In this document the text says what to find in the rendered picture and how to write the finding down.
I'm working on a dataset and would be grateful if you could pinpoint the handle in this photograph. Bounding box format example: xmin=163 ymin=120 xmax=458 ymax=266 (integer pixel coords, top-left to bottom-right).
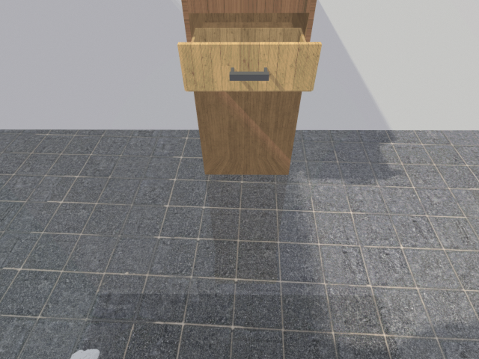
xmin=230 ymin=67 xmax=269 ymax=81

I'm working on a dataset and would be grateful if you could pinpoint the cabinet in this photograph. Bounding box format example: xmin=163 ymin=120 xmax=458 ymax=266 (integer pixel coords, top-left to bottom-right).
xmin=181 ymin=0 xmax=317 ymax=175

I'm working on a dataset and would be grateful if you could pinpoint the drawer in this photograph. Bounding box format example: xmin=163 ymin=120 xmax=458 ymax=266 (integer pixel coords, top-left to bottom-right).
xmin=177 ymin=28 xmax=322 ymax=91

